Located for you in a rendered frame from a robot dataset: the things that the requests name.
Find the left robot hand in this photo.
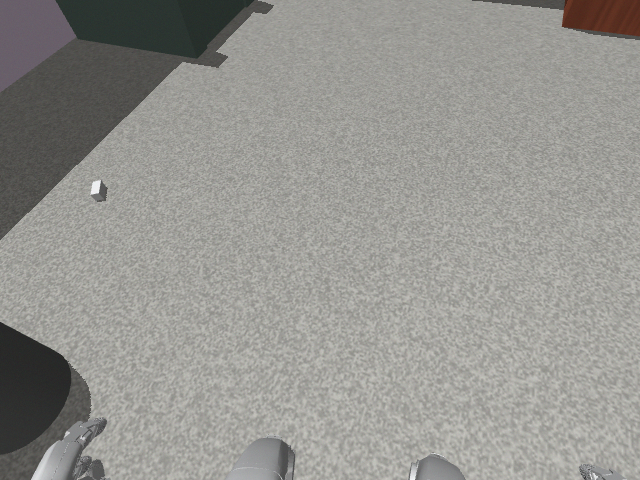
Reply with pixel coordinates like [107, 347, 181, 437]
[31, 417, 111, 480]

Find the right robot hand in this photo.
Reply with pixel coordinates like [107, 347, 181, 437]
[579, 464, 627, 480]

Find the armchair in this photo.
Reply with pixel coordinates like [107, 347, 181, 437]
[56, 0, 254, 59]

